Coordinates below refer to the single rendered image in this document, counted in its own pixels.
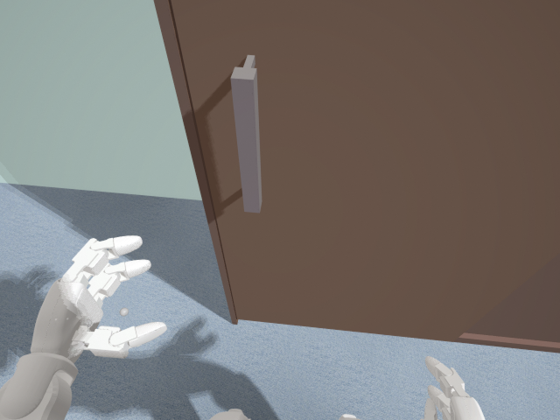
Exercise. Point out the left robot forearm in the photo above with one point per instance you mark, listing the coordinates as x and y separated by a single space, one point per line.
40 389

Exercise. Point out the wardrobe door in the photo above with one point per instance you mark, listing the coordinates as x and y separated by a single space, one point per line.
410 156
531 312

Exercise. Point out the handle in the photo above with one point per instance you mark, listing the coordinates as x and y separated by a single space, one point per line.
245 100

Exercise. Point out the right robot hand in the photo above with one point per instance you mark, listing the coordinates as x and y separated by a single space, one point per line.
454 403

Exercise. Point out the left robot hand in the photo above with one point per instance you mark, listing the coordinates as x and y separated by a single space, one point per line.
59 326

